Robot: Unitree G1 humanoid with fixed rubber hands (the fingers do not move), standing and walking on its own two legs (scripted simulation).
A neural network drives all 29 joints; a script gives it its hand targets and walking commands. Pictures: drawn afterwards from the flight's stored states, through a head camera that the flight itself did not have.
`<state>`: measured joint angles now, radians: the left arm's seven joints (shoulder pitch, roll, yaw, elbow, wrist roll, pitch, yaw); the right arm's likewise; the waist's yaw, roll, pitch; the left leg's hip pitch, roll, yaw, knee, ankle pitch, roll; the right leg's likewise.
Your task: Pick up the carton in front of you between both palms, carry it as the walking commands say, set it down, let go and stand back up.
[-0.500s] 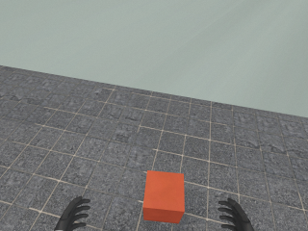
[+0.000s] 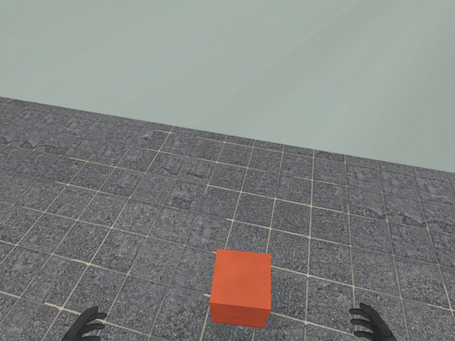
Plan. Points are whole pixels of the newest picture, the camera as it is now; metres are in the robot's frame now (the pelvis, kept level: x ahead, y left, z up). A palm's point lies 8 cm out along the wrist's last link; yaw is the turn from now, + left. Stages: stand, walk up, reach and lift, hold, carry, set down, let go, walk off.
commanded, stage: stand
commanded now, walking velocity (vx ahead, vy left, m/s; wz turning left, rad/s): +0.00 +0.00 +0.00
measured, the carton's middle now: (240, 289) +0.45 -0.05 -0.64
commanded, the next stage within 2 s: none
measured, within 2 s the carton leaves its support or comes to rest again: neither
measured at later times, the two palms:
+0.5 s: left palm out of the picture +0.15 +0.27 -0.08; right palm out of the picture +0.15 -0.30 -0.08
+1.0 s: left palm out of the picture +0.10 +0.29 -0.08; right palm out of the picture +0.11 -0.30 -0.09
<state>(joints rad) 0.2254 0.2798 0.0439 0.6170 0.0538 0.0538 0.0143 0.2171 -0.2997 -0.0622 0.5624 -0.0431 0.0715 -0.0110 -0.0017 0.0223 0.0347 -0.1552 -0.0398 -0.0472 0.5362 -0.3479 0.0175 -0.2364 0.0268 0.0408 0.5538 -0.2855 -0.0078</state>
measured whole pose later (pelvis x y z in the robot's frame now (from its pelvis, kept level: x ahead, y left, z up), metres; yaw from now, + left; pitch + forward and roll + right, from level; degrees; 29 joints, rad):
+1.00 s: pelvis -0.01 -0.01 +0.01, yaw +0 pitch -3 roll +0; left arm 0.14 0.34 0.04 0.92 0.02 0.00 0.01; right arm 0.16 -0.38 -0.01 0.89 -0.03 -0.01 -0.03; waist 0.01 0.02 0.02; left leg -0.08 -0.02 -0.05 0.40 -0.27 0.00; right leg -0.16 0.03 0.03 0.41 -0.20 -0.02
